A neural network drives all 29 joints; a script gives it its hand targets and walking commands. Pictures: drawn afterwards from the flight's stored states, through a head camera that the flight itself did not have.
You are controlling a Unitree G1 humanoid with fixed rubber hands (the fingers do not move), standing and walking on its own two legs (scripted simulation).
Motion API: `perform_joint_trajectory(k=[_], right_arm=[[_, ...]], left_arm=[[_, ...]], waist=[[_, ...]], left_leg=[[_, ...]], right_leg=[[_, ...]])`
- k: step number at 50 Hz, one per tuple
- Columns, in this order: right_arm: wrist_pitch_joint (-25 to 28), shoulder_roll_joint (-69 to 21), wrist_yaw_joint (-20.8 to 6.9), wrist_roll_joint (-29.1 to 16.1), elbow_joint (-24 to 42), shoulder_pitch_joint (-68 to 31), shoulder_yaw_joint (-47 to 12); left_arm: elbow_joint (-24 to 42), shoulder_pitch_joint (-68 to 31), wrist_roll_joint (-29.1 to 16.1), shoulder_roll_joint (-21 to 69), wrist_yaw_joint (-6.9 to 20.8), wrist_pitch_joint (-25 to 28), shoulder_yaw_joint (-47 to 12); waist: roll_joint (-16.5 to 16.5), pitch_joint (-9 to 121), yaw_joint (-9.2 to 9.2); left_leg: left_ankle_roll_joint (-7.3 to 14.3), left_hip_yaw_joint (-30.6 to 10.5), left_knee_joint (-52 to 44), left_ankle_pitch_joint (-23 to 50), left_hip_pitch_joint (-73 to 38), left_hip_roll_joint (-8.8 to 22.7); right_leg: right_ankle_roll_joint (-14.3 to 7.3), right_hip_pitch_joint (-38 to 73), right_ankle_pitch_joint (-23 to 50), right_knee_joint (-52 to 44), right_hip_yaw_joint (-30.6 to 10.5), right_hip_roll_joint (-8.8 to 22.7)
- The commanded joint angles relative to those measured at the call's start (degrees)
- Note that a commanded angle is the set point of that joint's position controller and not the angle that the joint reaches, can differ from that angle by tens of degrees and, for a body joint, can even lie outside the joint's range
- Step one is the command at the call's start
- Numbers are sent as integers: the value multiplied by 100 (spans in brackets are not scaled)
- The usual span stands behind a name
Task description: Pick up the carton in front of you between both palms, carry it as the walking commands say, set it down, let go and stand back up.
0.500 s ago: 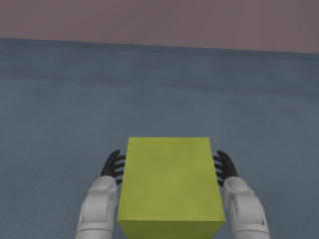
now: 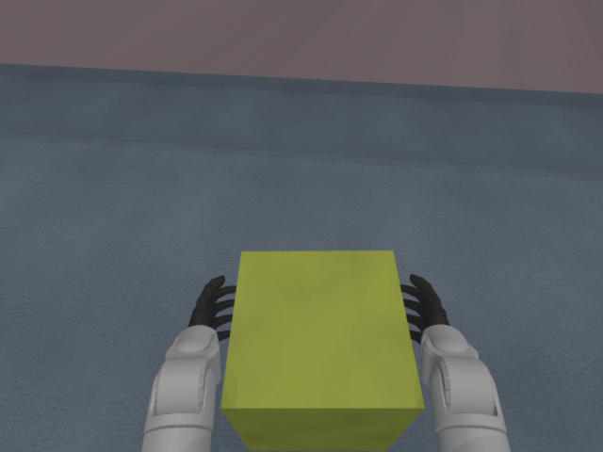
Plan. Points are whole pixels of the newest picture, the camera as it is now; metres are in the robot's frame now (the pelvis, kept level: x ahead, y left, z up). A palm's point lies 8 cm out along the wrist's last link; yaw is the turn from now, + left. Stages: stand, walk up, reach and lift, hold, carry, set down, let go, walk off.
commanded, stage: carry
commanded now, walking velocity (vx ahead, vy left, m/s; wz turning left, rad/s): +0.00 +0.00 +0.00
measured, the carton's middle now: (317, 356) +0.29 +0.00 -0.04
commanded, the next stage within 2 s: hold in 0.92 s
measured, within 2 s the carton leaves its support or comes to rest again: neither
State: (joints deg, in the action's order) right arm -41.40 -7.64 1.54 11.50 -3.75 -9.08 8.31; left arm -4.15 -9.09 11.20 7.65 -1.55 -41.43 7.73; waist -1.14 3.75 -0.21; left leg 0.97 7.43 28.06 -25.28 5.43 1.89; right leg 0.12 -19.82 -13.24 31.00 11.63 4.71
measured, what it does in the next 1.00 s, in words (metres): shifts its weight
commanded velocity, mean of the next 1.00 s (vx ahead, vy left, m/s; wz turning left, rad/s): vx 0.00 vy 0.00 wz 0.00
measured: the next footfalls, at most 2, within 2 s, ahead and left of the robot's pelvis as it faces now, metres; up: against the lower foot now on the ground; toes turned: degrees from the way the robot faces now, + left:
none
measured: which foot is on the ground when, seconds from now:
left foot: down 0.00-1.00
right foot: down 0.00-1.00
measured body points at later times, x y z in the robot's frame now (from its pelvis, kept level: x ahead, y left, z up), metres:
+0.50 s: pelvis -0.05 -0.01 +0.00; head -0.07 -0.02 +0.45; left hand +0.25 +0.14 +0.03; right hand +0.25 -0.17 +0.03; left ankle -0.12 +0.08 -0.73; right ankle +0.03 -0.12 -0.73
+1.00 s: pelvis -0.06 -0.01 +0.00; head -0.07 -0.02 +0.45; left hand +0.23 +0.14 +0.03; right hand +0.23 -0.16 +0.03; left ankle -0.12 +0.08 -0.73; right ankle +0.03 -0.13 -0.73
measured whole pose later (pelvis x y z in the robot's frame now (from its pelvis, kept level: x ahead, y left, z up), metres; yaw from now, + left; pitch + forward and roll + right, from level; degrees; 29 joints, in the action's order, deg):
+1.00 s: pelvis -0.06 -0.01 +0.00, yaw +1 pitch -1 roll +0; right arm -42.1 -7.8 1.3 13.0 -6.8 -9.9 8.9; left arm -8.5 -10.1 12.2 7.8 -0.8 -41.1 8.9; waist -1.3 2.1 0.7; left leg 1.3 7.0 30.1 -21.3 8.1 1.6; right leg -1.7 -19.3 -5.5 26.7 9.3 3.8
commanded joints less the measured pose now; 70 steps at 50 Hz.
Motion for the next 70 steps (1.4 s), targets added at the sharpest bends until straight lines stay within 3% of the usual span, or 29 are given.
perform_joint_trajectory(k=[1,7,21,46,47,48,49,50,51,52,53,55,56,58,61,63,66,70], right_arm=[[148,-4675,-1202,-1161,70,-2217,-3061],[206,-4920,-1211,-1356,332,-2781,-3367],[119,-4973,-1247,-1187,3,-2670,-3150],[113,-5011,-1256,-1239,81,-2699,-3209],[103,-4946,-1244,-1181,122,-2067,-3086],[183,-4811,-1205,-1170,273,-2067,-3079],[225,-4823,-1184,-1142,247,-2077,-3053],[266,-4790,-1151,-1063,283,-2121,-3111],[297,-4759,-1195,-1111,417,-2253,-3113],[323,-4821,-1190,-1212,575,-2489,-3345],[328,-4655,-1219,-1206,576,-2554,-3337],[358,-4667,-1214,-1284,635,-2608,-3497],[380,-4604,-1220,-1245,556,-2523,-3409],[385,-4733,-1176,-1141,468,-2440,-3348],[377,-4737,-1091,-887,87,-2070,-2979],[379,-4737,-1087,-829,-50,-2141,-2859],[378,-4818,-1160,-935,-12,-2462,-2933],[353,-5093,-1285,-1140,-30,-2779,-3174]], left_arm=[[284,-2405,-1156,4744,1144,181,-3170],[373,-2802,-1341,4982,1179,217,-3326],[96,-2746,-1218,4985,1252,153,-3079],[157,-2745,-1256,5018,1264,151,-3115],[-147,-2199,-1150,5124,1295,221,-2910],[-74,-2264,-1099,4886,1227,377,-2827],[-41,-2191,-1084,4876,1185,462,-2811],[64,-2195,-1038,4907,1169,498,-2826],[-31,-2061,-855,4716,1105,541,-2615],[86,-2217,-912,4781,1061,612,-2658],[-119,-2116,-860,4776,1026,624,-2588],[-68,-2222,-954,4778,1035,649,-2716],[-84,-2283,-956,4783,1044,648,-2779],[43,-2634,-1179,4837,1119,665,-3010],[93,-3010,-1356,4814,1261,655,-3241],[-69,-3079,-1293,4788,1319,656,-3175],[-359,-2883,-1118,4819,1303,675,-2894],[-461,-2937,-1039,5011,1289,708,-2758]], waist=[[-150,1561,45],[94,1308,7],[126,1285,2],[102,1488,6],[-644,733,138],[-543,983,22],[-395,982,25],[-317,857,-86],[-301,769,-141],[-82,929,-198],[-181,986,-186],[-14,1095,-166],[-134,1051,-88],[106,994,108],[56,722,398],[-62,470,420],[-235,335,204],[-159,366,-57]], left_leg=[[-51,-270,-93,3908,96,730],[9,-370,-363,2298,481,647],[31,-464,-517,1199,790,604],[74,-530,-350,1585,844,650],[115,-1551,-867,2859,1686,-348],[108,-1521,-751,3267,1709,-330],[103,-1553,-798,3367,1625,-336],[70,-1579,-837,3340,1646,-401],[114,-1549,-863,3240,1087,-471],[94,-1539,-835,3302,889,-503],[119,-1522,-926,3076,636,-523],[82,-1528,-897,3114,524,-503],[71,-1524,-987,2738,514,-487],[24,-1494,-922,2702,580,-449],[18,-1506,-1047,2044,1039,-371],[69,-1498,-1174,1438,1454,-344],[201,-1492,-1382,840,1823,-337],[284,-1462,-1375,704,2067,-379]], right_leg=[[-169,1184,2490,104,-416,487],[-155,1138,1928,-161,-555,533],[-159,1084,1368,-487,-719,576],[-154,1031,1565,-410,-712,568],[-302,3064,2436,-347,-1458,-940],[-313,3384,2780,-378,-1662,-870],[-284,3433,2832,-424,-1666,-893],[-301,3553,2863,-484,-1702,-895],[-163,3091,2760,-532,-1676,-905],[-87,3054,2818,-536,-1656,-960],[-25,2946,2705,-570,-1614,-986],[-23,2955,2472,-619,-1562,-1048],[-15,2909,2109,-645,-1535,-1063],[-56,2878,1946,-682,-1522,-1107],[-128,3107,1550,-674,-1498,-1097],[-143,3256,1234,-654,-1489,-1055],[-78,3506,1015,-592,-1473,-1018],[3,3717,903,-593,-1493,-1000]])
